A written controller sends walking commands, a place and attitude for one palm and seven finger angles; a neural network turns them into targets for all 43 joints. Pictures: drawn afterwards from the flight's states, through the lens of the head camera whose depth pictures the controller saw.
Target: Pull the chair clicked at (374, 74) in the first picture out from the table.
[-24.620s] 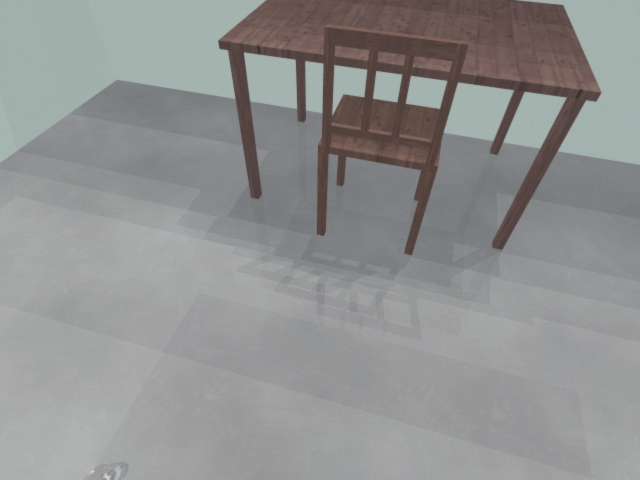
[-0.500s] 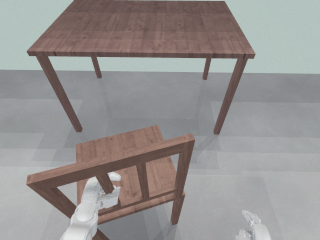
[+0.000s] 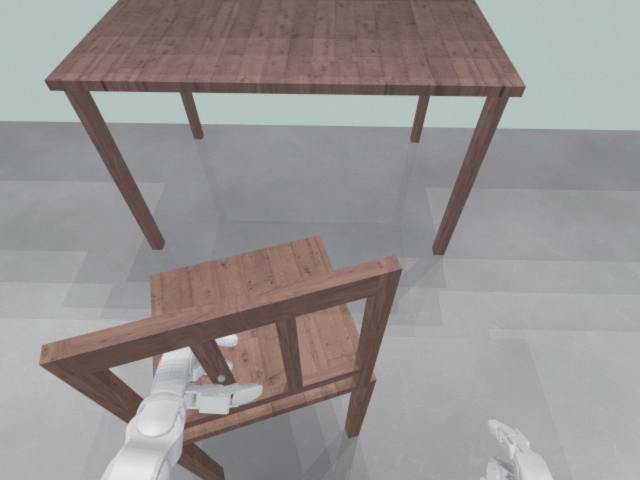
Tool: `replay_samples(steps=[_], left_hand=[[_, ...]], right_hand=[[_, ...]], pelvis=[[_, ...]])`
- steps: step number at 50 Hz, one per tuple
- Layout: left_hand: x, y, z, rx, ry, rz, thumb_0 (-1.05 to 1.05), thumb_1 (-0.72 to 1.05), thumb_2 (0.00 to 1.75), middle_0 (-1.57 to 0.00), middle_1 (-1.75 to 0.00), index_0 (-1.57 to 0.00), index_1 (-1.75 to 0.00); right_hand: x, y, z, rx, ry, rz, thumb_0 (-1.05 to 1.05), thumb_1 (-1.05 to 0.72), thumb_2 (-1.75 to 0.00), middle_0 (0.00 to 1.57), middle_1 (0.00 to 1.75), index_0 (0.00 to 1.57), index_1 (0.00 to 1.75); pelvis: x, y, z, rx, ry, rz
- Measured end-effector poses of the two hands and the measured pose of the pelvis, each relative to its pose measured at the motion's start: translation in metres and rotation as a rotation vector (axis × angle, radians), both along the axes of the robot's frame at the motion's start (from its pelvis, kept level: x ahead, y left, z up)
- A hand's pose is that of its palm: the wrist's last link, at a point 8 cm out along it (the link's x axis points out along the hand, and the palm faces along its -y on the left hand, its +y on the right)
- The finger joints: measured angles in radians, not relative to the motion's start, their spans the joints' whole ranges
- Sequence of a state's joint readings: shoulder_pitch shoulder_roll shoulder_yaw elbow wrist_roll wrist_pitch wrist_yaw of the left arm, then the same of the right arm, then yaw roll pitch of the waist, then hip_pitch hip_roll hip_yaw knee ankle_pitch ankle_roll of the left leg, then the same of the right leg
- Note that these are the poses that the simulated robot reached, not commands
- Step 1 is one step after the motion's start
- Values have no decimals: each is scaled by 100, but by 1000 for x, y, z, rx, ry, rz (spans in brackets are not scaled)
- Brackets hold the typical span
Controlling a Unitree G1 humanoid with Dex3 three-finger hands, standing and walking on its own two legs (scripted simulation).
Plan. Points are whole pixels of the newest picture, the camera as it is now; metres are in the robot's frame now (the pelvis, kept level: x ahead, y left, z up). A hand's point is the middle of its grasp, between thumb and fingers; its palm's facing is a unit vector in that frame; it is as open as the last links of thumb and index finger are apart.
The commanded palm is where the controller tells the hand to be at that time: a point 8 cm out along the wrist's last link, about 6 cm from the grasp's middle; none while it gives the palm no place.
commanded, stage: open the thumb and straighten the fingers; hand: left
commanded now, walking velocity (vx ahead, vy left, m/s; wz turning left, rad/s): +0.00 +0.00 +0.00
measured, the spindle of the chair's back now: (220, 374) +0.28 +0.15 -0.07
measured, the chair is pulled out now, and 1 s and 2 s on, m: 0.59 0.59 0.59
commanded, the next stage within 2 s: draw the fingers out of the gap in 0.44 s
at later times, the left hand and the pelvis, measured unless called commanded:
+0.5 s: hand (216, 386) +0.25 +0.15 -0.05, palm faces +0.00 -0.98 -0.20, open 17.2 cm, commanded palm +0.24 +0.19 -0.03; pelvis +0.02 -0.01 -0.02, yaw +2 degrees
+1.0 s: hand (203, 444) +0.18 +0.15 -0.05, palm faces +0.02 -0.98 -0.19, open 17.4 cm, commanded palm +0.16 +0.20 -0.03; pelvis +0.01 -0.01 -0.03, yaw +2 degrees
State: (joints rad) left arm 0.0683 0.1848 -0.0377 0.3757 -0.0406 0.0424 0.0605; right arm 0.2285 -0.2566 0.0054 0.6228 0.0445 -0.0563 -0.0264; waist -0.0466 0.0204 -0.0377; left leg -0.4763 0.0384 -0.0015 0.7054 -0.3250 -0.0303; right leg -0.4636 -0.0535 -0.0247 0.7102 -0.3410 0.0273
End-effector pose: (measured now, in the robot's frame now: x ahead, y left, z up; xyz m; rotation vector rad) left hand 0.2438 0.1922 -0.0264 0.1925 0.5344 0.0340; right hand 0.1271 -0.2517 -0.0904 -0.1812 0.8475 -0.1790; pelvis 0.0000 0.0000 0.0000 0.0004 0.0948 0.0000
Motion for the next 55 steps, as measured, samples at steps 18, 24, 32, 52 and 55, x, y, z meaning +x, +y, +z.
replay_samples(steps=[18,24,32,52,55], left_hand=[[-3,2,-3,3,45,26,-1,-52,21,-13,-40,-14,-40],[-8,5,-5,9,55,32,-1,-53,20,-5,-14,-5,-14],[-16,9,-6,2,62,35,-1,-53,20,-1,-3,-2,-3],[-85,10,-6,0,83,60,-1,-53,20,0,0,-1,0],[-93,9,-6,1,89,59,-1,-53,20,0,0,-1,0]], right_hand=[[45,6,-8,0,-109,60,1,-91,-90,20,30,20,30],[50,2,-8,-19,-117,69,1,-91,-90,20,30,20,30],[46,-4,-9,-30,-116,54,1,-91,-90,20,30,20,30],[59,13,-5,-20,-217,64,2,-91,-90,20,30,20,30],[62,16,-4,-16,-238,68,2,-91,-90,20,30,20,30]], pelvis=[[18,-6,-16,0,56,18],[19,-9,-19,-2,60,28],[20,-11,-21,-3,68,28],[13,-8,-29,-14,66,44],[12,-7,-31,-16,66,46]])
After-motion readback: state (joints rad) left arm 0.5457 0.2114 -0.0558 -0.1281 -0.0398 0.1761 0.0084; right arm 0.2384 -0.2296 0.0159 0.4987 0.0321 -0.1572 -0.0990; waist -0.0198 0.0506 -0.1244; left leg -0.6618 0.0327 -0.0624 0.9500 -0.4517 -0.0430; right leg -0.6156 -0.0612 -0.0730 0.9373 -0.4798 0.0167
